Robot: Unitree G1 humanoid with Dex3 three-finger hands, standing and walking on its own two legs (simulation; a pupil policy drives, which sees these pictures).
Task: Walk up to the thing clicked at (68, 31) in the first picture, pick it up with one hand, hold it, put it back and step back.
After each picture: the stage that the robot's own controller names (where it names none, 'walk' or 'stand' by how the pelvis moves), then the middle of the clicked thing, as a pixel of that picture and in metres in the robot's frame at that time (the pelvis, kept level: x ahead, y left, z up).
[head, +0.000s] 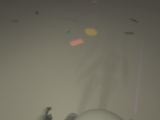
stand; (67, 31) +2.19 +0.69 -0.72
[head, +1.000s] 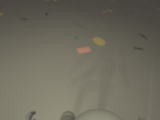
walk; (75, 37) +2.08 +0.33 -0.69
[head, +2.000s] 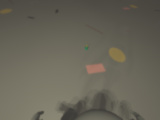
walk; (86, 47) +1.44 +0.05 -0.71
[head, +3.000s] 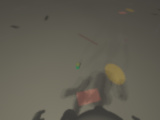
walk; (77, 66) +0.92 +0.15 -0.71
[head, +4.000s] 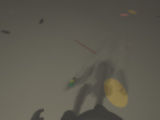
walk; (71, 82) +0.58 +0.19 -0.72
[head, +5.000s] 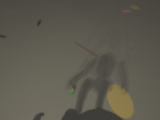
stand; (71, 91) +0.42 +0.19 -0.71
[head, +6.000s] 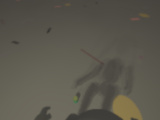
stand; (75, 99) +0.38 +0.17 -0.72
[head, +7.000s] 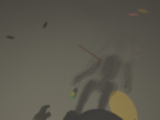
stand; (72, 95) +0.38 +0.19 -0.72
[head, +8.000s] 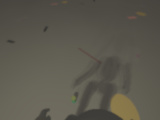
stand; (73, 99) +0.36 +0.18 -0.73
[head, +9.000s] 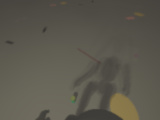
stand; (73, 99) +0.37 +0.19 -0.73
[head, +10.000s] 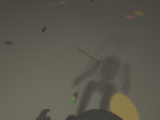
stand; (73, 99) +0.36 +0.19 -0.73
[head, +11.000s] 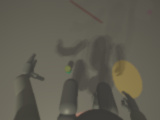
go down; (68, 69) +0.41 +0.20 -0.45
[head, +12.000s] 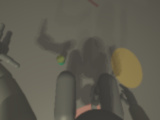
go down; (61, 60) +0.44 +0.23 -0.31
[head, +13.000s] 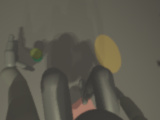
close in; (36, 55) +0.42 +0.27 -0.23
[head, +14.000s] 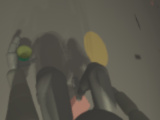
close; (24, 54) +0.42 +0.28 -0.22
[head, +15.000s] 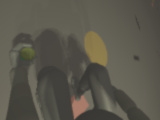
lift; (27, 55) +0.40 +0.26 -0.23
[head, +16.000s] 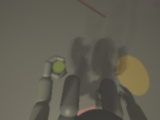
lift; (60, 68) +0.33 +0.21 -0.04
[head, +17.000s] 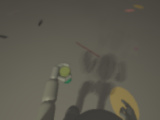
hold; (66, 75) +0.32 +0.17 +0.02
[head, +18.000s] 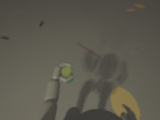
hold; (67, 75) +0.32 +0.16 +0.02
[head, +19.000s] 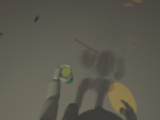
crouch; (67, 75) +0.33 +0.16 -0.03
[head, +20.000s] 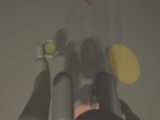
lower; (51, 51) +0.46 +0.23 -0.09
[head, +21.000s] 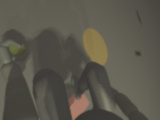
lower; (18, 52) +0.43 +0.29 -0.23
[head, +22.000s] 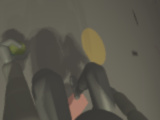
lower; (18, 51) +0.43 +0.28 -0.23
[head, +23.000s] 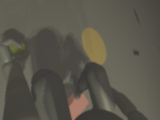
lower; (18, 51) +0.43 +0.28 -0.23
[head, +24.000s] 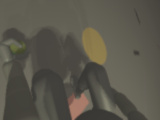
lower; (19, 50) +0.43 +0.28 -0.23
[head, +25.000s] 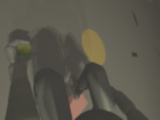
open; (24, 51) +0.42 +0.26 -0.23
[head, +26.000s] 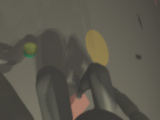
stand; (30, 50) +0.42 +0.26 -0.23
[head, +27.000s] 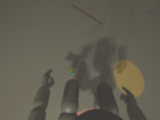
walk; (71, 69) +0.43 +0.18 -0.47
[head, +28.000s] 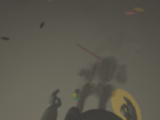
stand; (74, 96) +0.38 +0.15 -0.66
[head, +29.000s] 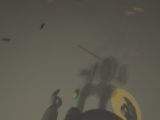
stand; (74, 96) +0.39 +0.16 -0.67
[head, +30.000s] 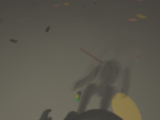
stand; (76, 97) +0.40 +0.14 -0.71
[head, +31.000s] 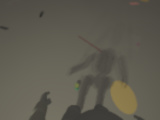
walk; (76, 86) +0.43 +0.11 -0.70
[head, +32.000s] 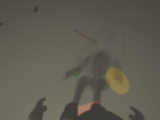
walk; (76, 74) +0.60 +0.15 -0.71
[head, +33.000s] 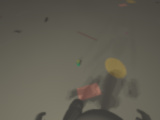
stand; (78, 62) +0.95 +0.28 -0.70
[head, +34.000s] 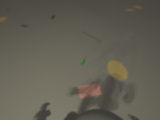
stand; (81, 62) +1.01 +0.15 -0.72
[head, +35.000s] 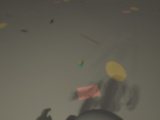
stand; (80, 64) +1.02 +0.17 -0.73
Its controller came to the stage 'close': yes
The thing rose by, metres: 0.71
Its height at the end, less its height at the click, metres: +0.00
